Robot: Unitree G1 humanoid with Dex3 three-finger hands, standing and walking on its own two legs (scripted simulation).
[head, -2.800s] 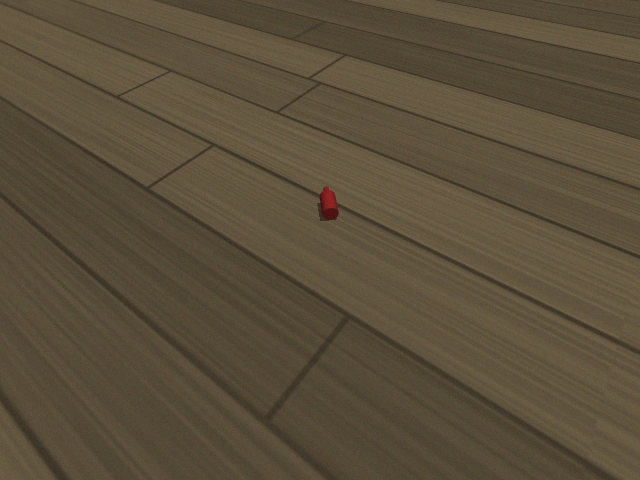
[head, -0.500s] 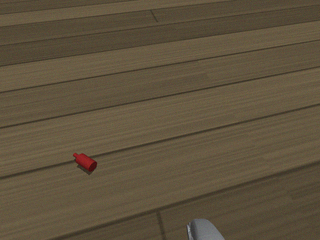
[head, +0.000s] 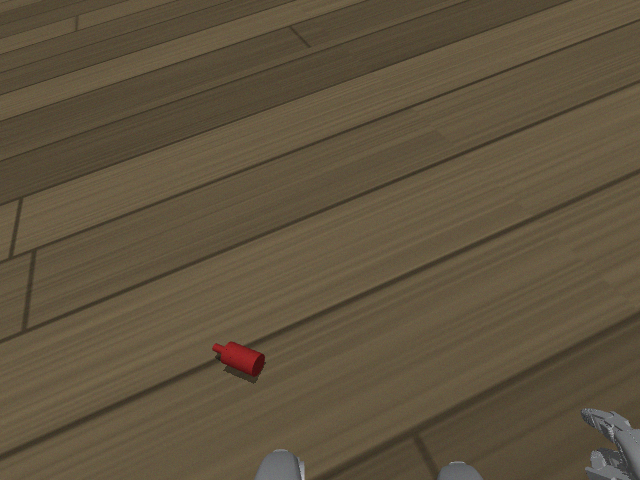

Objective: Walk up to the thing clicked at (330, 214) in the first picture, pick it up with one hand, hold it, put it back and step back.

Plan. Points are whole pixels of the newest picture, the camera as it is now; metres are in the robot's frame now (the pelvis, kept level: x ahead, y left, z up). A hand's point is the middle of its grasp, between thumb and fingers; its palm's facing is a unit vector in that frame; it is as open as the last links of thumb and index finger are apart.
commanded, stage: walk up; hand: left
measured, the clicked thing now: (236, 355) +0.58 +0.41 -0.70
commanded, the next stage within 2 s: none
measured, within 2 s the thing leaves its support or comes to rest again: neither
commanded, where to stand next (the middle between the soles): +0.13 +0.35 m, yaw -25 degrees
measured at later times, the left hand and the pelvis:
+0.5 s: hand out of the picture +0.14 +0.50 -0.11, palm faces -0.19 -0.79 -0.59, open 7.4 cm; pelvis +0.02 +0.22 -0.01, yaw -10 degrees
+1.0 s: hand out of the picture +0.21 +0.71 -0.14, palm faces -0.32 -0.82 -0.48, open 7.4 cm; pelvis +0.03 +0.44 +0.00, yaw -21 degrees
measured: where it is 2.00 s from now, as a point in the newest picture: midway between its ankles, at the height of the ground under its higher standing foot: outside the picture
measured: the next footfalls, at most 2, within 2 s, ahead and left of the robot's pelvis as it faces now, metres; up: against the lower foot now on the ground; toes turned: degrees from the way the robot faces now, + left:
left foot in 0.08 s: +0.07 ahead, +0.26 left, +0.00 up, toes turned +0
right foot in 0.42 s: +0.11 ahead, +0.10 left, +0.00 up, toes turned -14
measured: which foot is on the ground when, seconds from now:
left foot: up 0.00-0.06, down 0.08-0.42, up 0.44-0.76, down 0.78-1.00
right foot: down 0.00-0.10, up 0.12-0.40, down 0.42-0.80, up 0.82-1.00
